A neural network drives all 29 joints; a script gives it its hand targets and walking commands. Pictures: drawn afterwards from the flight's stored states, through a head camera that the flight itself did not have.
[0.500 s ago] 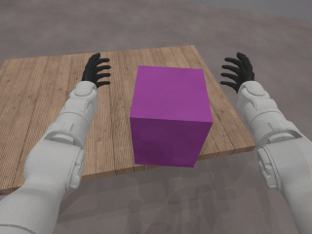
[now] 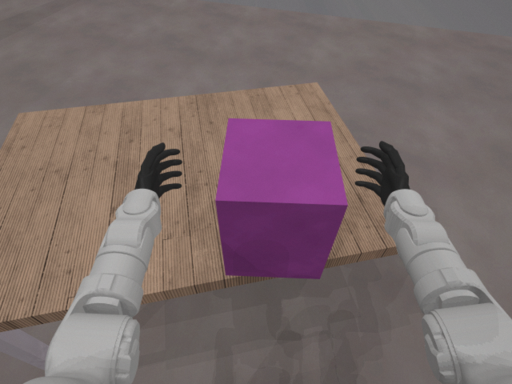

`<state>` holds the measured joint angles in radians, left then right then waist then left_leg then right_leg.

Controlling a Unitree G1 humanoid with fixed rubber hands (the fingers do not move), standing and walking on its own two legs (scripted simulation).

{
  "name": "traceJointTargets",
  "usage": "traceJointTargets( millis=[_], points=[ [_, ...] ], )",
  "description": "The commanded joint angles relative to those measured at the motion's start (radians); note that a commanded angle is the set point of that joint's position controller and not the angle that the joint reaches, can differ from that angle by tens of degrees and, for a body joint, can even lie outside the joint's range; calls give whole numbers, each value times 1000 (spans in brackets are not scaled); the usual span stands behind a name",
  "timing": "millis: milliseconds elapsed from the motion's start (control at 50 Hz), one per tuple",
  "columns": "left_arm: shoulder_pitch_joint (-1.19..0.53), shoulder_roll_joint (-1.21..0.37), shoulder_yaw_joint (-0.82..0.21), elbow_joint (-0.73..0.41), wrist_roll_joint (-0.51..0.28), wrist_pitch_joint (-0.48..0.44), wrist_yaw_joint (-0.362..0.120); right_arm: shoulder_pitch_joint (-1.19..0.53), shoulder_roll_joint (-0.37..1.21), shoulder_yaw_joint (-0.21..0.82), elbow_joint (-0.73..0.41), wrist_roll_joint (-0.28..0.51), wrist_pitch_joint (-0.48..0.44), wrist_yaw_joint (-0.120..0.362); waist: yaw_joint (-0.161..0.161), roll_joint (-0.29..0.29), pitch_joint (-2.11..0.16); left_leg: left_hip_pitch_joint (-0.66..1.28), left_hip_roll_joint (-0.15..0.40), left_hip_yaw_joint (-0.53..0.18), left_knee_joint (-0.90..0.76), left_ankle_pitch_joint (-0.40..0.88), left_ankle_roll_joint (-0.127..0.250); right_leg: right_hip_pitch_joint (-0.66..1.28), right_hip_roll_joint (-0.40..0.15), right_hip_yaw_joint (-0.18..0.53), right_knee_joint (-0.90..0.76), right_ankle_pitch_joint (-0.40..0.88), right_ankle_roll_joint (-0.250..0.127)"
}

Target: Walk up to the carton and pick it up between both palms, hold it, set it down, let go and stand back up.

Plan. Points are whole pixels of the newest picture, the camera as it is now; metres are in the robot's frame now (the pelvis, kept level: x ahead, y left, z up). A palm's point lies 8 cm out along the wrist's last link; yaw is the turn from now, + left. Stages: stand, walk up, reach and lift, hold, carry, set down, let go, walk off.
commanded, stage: set down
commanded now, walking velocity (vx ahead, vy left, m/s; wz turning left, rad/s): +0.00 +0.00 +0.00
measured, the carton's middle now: (275, 201) +0.46 +0.00 -0.01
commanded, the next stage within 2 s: none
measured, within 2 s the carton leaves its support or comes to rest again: neither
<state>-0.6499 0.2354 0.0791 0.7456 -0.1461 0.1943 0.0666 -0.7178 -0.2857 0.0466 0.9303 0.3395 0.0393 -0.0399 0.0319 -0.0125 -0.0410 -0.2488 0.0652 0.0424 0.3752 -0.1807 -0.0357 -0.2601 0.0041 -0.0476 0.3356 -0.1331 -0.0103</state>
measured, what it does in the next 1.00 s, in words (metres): stands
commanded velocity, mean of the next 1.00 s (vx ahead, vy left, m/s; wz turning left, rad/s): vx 0.00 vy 0.00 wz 0.00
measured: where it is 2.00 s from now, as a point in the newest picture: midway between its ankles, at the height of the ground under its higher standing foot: outside the picture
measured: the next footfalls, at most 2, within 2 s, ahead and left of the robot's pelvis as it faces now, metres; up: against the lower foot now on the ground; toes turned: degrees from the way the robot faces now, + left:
none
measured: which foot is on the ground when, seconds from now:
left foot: down 0.00-1.00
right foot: down 0.00-1.00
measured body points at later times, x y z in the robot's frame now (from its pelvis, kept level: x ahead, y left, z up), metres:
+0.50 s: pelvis +0.00 +0.00 +0.00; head +0.00 +0.02 +0.45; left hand +0.33 +0.20 +0.03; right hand +0.34 -0.20 +0.03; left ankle +0.00 +0.14 -0.75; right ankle +0.02 -0.11 -0.75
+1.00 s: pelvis +0.01 +0.01 +0.00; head +0.01 +0.02 +0.45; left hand +0.26 +0.21 -0.03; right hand +0.26 -0.20 -0.02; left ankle +0.00 +0.14 -0.75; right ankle +0.02 -0.11 -0.75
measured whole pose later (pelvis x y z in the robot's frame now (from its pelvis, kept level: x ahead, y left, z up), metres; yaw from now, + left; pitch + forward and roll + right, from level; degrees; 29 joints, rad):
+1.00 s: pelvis +0.01 +0.01 +0.00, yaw -1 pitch -1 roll +0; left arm 0.00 0.14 -0.02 0.63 -0.10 -0.31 0.10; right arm -0.04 -0.17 0.02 0.76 0.22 -0.38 0.03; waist 0.02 -0.03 0.02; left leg -0.15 0.06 0.06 0.40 -0.22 -0.03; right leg -0.18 0.00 -0.03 0.38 -0.18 -0.01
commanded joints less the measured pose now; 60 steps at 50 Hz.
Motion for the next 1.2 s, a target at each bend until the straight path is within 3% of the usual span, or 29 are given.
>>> traceJointTargets(
  millis=[0, 60, 100, 140, 220, 280, 380, 440, 500, 660, 780, 880, 920, 1060, 1140, 1180],
  points=[
    [-367, 90, 9, -324, 2, -47, 7, -344, -177, -123, -288, -60, -68, -8, -53, 30, -515, 199, -82, 18, 26, 319, -13, 174, 59, 12, 7, 233, 23],
    [-155, 43, 31, -344, 53, -32, -12, -152, -143, -95, -256, -61, -78, -6, -46, 20, -448, 240, -88, 12, 23, 401, -20, 228, 63, 12, 4, 320, 28],
    [-37, 22, 48, -334, 83, -27, -34, -60, -127, -64, -247, -47, -89, -8, -36, 5, -369, 235, -91, 4, 7, 402, -12, 258, 61, 18, -10, 314, 27],
    [-9, 13, 42, -312, 88, -31, -46, -35, -107, -48, -220, -42, -96, -9, -27, -12, -264, 202, -92, 6, -18, 336, -4, 245, 56, 22, -30, 232, 29],
    [-60, 22, 30, -320, 73, -85, -17, -82, -83, -68, -311, -60, -131, 12, 6, -22, -171, 132, -90, 17, -52, 168, 14, 160, 46, 32, -49, 22, 17],
    [-12, -3, 9, -340, 53, -162, 16, -5, -48, -57, -361, -59, -156, 41, 20, -13, -192, 131, -83, 15, -56, 143, 19, 142, 39, 44, -42, -13, 7],
    [45, -14, -17, -311, 51, -247, 31, 92, -65, -85, -336, -92, -193, 59, -16, 40, -253, 160, -77, 9, -41, 140, 10, 123, 31, 53, -38, -8, -5],
    [52, -14, -29, -294, 43, -270, 34, 101, -74, -112, -327, -112, -212, 54, -21, 32, -266, 141, -77, 8, -39, 128, 6, 123, 33, 52, -28, -3, -11],
    [129, -13, -31, -308, 42, -310, 35, 171, -70, -112, -352, -120, -256, 46, -23, 7, -313, 158, -80, 5, -18, 200, 0, 152, 36, 54, -14, 90, -6],
    [372, -48, -24, -240, 75, -397, 2, 370, -32, -39, -294, -94, -346, 45, -14, -41, -187, 166, -77, -11, -12, 295, -1, 217, 39, 61, -13, 179, -5],
    [378, -42, -53, -237, 56, -468, 10, 402, -11, -44, -308, -103, -407, 53, -16, -8, -86, 144, -71, -6, -34, 163, -1, 146, 28, 70, -33, 27, -16],
    [410, -31, -77, -288, 47, -550, 39, 468, 6, -56, -313, -108, -456, 71, -12, 48, -118, 139, -69, -1, -15, 144, -10, 129, 21, 75, -7, 9, -25],
    [424, -31, -88, -275, 43, -572, 46, 488, 5, -67, -292, -123, -469, 73, -28, 66, -125, 129, -65, -3, -12, 121, -10, 113, 17, 75, 0, -11, -32],
    [588, -56, -79, -162, 52, -596, 17, 593, 13, -43, -224, -144, -540, 68, -10, -1, -112, 149, -70, -1, 14, 178, -11, 145, 22, 70, 14, 72, -28],
    [588, -40, -69, -108, 59, -563, -7, 587, 12, -33, -170, -167, -539, 62, -5, -36, -23, 125, -70, 6, -8, 106, -2, 145, 23, 67, -6, 0, -32],
    [590, -34, -71, -141, 52, -547, -5, 590, 1, -48, -192, -175, -534, 62, -2, -42, -33, 141, -64, 6, -18, 105, -2, 141, 27, 58, -9, -18, -33]
  ],
)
